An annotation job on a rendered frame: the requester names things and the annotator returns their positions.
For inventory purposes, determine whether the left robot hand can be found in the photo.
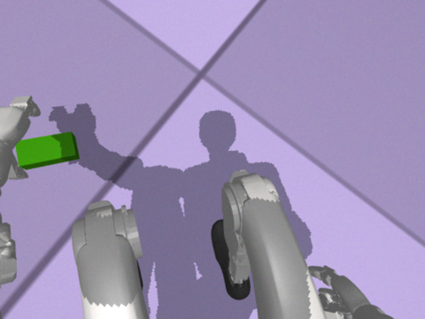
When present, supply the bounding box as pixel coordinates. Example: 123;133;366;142
0;96;41;180

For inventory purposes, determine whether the right robot arm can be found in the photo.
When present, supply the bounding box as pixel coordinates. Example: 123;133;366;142
352;304;394;319

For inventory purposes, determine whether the right robot foot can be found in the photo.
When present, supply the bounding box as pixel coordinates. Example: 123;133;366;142
211;219;250;300

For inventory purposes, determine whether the small box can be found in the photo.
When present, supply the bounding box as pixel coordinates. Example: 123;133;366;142
15;132;80;170

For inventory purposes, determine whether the right robot hand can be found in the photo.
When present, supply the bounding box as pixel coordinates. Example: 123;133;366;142
308;266;371;319

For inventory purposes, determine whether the left robot arm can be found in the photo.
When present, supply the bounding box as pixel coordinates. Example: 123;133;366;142
0;141;17;319

